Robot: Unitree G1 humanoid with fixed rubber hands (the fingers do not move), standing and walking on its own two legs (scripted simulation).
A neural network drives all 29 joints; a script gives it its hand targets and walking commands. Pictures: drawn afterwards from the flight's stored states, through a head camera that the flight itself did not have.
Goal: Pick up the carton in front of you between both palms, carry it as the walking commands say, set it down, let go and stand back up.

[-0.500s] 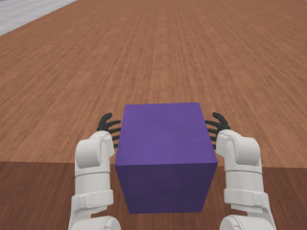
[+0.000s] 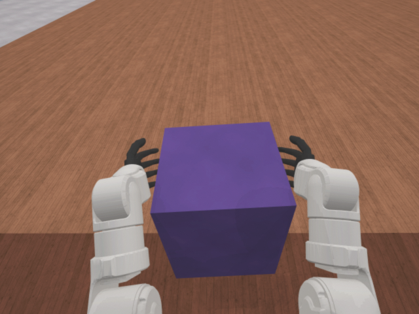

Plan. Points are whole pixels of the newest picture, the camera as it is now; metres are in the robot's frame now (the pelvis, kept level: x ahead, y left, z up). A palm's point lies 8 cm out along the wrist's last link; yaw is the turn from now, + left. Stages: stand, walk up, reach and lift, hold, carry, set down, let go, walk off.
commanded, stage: carry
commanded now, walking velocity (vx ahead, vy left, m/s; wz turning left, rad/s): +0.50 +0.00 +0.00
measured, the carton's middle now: (221, 202) +0.34 +0.00 +0.07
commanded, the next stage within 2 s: none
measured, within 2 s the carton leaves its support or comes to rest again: neither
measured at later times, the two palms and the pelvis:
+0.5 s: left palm (145, 99) +0.62 +0.18 +0.16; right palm (258, 100) +0.58 -0.12 +0.16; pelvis +0.26 +0.08 +0.05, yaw -2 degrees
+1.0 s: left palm (114, 25) +0.93 +0.31 +0.28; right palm (201, 18) +0.98 +0.02 +0.27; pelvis +0.60 +0.11 +0.11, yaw +3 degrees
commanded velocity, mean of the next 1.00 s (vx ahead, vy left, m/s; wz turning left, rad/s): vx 0.50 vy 0.00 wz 0.00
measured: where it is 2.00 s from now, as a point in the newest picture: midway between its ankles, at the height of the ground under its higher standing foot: (188, 167)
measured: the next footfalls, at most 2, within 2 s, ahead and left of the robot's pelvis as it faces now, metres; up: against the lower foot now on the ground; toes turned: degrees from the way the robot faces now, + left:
left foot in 0.30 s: +0.31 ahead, +0.11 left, +0.05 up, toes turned +6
right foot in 0.74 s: +0.64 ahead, +0.01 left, +0.11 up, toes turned -6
